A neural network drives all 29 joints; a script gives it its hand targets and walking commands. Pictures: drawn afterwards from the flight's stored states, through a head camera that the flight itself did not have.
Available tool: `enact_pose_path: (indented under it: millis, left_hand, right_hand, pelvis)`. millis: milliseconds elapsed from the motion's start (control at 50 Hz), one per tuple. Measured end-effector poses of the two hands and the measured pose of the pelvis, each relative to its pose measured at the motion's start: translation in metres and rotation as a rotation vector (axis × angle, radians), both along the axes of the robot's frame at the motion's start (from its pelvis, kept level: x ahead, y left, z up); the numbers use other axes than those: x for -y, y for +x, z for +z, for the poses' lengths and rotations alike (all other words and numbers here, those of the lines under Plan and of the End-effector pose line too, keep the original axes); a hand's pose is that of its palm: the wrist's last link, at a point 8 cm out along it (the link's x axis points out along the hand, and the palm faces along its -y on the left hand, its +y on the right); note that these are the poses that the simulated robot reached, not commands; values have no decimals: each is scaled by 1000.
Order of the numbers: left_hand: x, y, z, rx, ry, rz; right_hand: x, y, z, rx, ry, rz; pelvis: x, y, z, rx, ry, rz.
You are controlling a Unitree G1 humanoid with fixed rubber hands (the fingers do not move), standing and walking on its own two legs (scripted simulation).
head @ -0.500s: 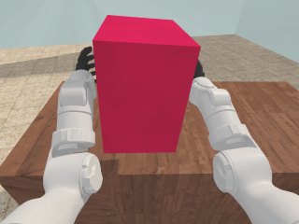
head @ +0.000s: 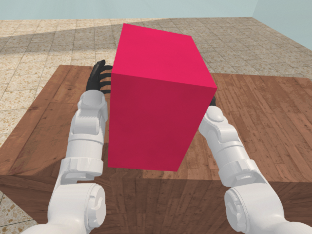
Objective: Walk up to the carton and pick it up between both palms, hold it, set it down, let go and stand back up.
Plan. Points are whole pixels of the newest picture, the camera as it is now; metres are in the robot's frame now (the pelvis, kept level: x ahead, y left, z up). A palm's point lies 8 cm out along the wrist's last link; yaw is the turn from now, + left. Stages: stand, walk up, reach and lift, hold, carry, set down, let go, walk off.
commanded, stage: set down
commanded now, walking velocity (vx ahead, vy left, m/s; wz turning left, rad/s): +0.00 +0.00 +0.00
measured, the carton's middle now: (150, 99) +0.43 -0.01 +0.14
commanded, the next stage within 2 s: none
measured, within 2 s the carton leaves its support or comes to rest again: neither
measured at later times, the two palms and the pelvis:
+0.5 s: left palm (96, 99) +0.40 +0.13 +0.17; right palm (203, 112) +0.38 -0.15 +0.13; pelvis +0.00 +0.00 +0.00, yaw -1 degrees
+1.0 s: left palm (106, 104) +0.42 +0.11 +0.14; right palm (207, 115) +0.39 -0.17 +0.11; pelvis +0.00 -0.01 +0.00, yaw -2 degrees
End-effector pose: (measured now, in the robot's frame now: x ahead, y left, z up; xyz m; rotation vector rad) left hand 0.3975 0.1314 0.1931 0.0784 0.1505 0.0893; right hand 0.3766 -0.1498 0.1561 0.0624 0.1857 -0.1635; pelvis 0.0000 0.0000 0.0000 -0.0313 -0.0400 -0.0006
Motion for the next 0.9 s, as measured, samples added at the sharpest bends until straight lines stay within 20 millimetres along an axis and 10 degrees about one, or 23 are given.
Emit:
enact_pose_path:
  millis: [900]
  left_hand:
    - [18,16,-44,-97,-15,11]
  right_hand:
    - [18,13,-40,-88,-5,1]
  pelvis:
    - [9,-2,1,-87,19,-43]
